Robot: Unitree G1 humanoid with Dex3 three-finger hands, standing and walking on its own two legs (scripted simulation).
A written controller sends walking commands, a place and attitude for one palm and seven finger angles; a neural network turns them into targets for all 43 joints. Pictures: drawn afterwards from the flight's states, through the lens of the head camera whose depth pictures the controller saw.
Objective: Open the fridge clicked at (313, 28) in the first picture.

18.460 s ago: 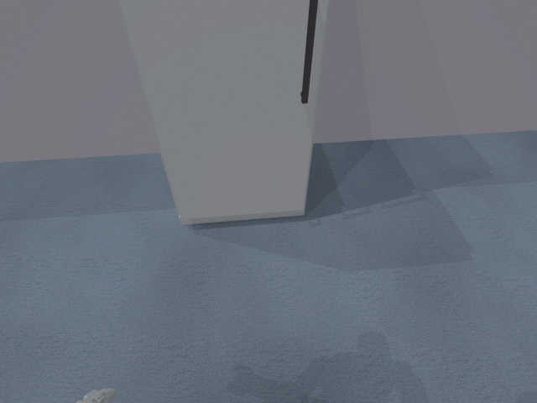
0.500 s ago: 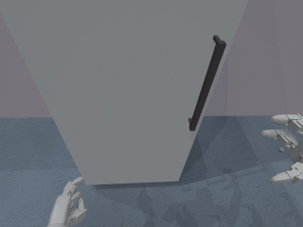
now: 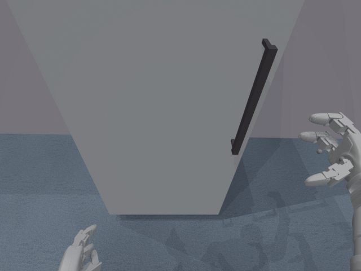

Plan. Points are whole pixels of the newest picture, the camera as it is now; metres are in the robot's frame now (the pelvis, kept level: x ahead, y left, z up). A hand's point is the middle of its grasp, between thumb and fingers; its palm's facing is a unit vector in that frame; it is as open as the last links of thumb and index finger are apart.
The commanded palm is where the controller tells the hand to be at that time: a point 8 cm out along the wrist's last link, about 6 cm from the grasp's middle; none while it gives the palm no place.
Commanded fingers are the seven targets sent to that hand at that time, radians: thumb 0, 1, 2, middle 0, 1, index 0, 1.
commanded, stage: move the hooked fingers beside the handle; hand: right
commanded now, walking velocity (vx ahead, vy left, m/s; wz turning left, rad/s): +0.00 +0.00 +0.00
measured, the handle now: (247, 106) +0.51 -0.14 +0.10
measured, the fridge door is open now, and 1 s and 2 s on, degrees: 0 0 0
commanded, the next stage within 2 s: feel for the door with the fingertips in 1.90 s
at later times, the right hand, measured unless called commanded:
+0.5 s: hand (292, 131) +0.41 -0.22 +0.13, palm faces -0.05 +1.00 -0.02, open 14.0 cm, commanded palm +0.38 -0.27 +0.14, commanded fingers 0.00 0.50 -0.30 0.30 1.20 0.30 1.20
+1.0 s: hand (286, 116) +0.46 -0.22 +0.13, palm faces -0.06 +1.00 +0.01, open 14.0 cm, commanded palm +0.44 -0.27 +0.14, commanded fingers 0.00 0.50 -0.30 0.30 1.20 0.30 1.20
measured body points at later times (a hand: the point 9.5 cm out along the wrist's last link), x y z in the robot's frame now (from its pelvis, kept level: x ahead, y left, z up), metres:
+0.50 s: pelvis +0.01 +0.00 +0.00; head +0.03 +0.01 +0.45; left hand +0.12 +0.26 -0.10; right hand +0.40 -0.27 +0.13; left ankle -0.01 +0.13 -0.73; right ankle +0.02 -0.12 -0.73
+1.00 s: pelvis +0.01 +0.00 -0.01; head +0.06 -0.01 +0.44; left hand +0.07 +0.28 -0.11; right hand +0.45 -0.27 +0.13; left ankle -0.01 +0.13 -0.73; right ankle +0.02 -0.12 -0.73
